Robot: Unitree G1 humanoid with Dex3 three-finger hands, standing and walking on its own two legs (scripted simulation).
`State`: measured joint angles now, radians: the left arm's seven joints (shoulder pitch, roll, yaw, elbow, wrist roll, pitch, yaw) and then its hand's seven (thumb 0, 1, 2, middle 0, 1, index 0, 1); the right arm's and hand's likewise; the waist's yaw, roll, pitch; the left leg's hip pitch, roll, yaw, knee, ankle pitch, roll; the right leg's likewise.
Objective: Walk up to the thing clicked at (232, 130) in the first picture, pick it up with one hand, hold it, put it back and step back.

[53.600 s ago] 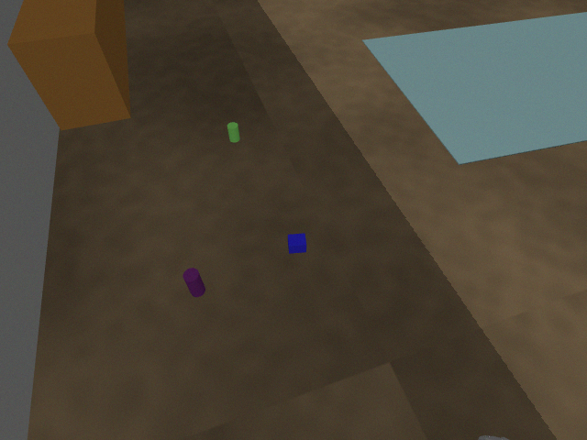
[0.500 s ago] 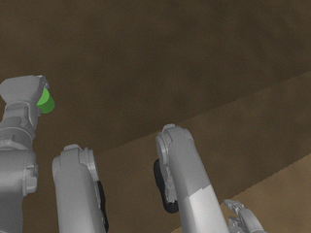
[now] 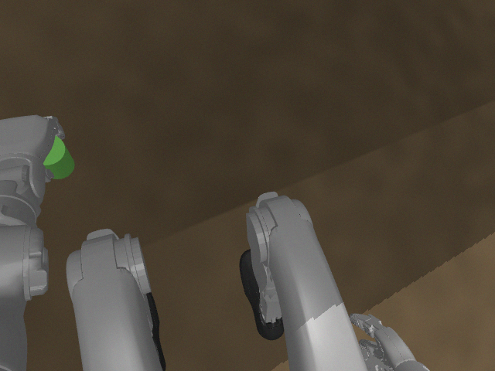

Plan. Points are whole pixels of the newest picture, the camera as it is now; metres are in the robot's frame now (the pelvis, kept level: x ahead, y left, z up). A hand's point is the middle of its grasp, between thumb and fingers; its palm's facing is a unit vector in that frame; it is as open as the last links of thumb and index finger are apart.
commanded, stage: lower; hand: left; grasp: from above
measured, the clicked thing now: (52, 157) +0.48 +0.25 -0.23
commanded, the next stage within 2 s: rest in 0.12 s
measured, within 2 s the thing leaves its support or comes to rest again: rests again in 0.50 s
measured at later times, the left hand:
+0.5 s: hand (53, 163) +0.47 +0.24 -0.24, palm faces -0.49 -0.07 -0.87, open 8.2 cm
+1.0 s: hand (50, 163) +0.47 +0.25 -0.24, palm faces -0.46 -0.07 -0.88, open 8.4 cm
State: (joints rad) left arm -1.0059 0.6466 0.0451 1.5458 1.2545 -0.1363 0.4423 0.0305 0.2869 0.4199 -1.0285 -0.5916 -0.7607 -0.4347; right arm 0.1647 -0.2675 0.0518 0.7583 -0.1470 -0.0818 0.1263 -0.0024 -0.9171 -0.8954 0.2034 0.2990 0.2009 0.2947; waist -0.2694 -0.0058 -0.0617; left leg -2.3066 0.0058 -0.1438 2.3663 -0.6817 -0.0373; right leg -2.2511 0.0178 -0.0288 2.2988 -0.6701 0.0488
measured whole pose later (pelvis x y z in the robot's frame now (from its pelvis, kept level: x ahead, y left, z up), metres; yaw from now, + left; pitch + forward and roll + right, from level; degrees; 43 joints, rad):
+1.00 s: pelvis +0.00 +0.00 -0.03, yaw -4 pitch +32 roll -10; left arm -1.05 0.79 0.09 1.74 1.29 -0.19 0.60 0.05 0.28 0.38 -0.88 -0.55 -0.76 -0.45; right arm 0.14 -0.30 0.15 0.75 -0.23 -0.17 0.23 0.00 -0.90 -0.89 0.20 0.30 0.20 0.29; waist -0.34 -0.05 0.04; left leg -2.36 0.01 -0.22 2.51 -0.72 -0.04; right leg -2.29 0.04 -0.08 2.39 -0.67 0.06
